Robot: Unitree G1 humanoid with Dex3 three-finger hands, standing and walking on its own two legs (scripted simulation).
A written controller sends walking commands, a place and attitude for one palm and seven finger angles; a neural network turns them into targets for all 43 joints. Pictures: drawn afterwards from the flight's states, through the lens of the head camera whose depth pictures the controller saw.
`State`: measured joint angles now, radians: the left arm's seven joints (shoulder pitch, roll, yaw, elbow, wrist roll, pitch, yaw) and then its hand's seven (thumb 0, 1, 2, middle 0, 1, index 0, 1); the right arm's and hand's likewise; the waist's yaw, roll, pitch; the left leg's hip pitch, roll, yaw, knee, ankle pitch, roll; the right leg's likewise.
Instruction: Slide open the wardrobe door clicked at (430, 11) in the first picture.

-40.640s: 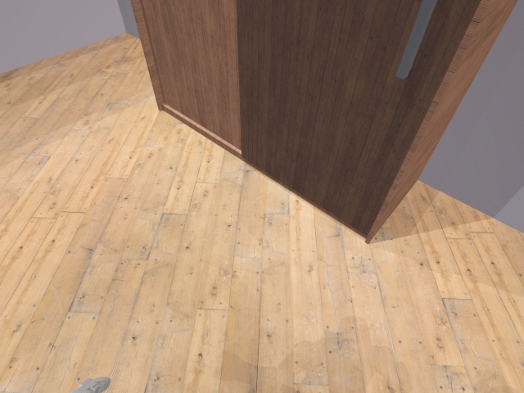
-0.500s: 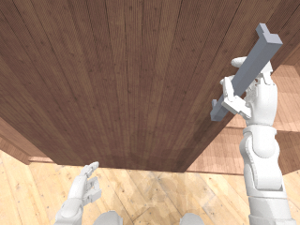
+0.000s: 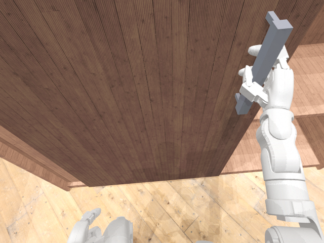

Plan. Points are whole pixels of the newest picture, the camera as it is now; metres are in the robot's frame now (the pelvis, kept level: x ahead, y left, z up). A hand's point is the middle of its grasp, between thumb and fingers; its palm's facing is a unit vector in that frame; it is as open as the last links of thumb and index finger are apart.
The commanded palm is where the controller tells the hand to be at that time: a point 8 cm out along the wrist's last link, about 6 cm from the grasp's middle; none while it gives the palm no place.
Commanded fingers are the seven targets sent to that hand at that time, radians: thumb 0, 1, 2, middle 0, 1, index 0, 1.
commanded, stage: step sideways, sliding the door along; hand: right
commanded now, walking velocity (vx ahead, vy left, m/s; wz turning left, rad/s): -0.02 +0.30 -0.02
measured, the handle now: (253, 71) +0.43 -0.24 +0.15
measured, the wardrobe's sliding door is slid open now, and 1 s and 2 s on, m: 0.62 0.62 0.62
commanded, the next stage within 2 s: stop walking and hold the door there in 0.44 s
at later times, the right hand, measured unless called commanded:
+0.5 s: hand (241, 81) +0.40 -0.20 +0.15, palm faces +0.58 +0.82 -0.01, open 7.1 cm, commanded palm +0.36 -0.16 +0.14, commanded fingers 0.00 -0.90 -0.90 0.45 1.40 0.45 1.40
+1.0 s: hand (247, 83) +0.40 -0.22 +0.15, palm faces +0.67 +0.66 -0.34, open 7.0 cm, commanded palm +0.35 -0.24 +0.12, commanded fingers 0.00 -0.90 -0.90 0.45 1.40 0.45 1.40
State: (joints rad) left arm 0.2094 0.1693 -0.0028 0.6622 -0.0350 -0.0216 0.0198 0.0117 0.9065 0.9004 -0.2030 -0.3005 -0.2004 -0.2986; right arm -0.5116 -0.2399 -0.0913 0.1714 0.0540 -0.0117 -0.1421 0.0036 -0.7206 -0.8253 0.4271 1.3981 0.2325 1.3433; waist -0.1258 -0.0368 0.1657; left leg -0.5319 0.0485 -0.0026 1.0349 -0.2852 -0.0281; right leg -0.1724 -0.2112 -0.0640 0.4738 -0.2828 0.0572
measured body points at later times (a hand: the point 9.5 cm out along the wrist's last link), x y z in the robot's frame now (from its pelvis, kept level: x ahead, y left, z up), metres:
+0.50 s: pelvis +0.05 +0.11 -0.01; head +0.15 +0.06 +0.43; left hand +0.28 +0.32 -0.10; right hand +0.37 -0.24 +0.15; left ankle +0.04 +0.28 -0.66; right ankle +0.03 +0.02 -0.75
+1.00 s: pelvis +0.08 +0.17 -0.02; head +0.11 +0.20 +0.42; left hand +0.26 +0.45 -0.12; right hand +0.36 -0.25 +0.17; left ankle +0.19 +0.29 -0.75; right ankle +0.05 +0.04 -0.67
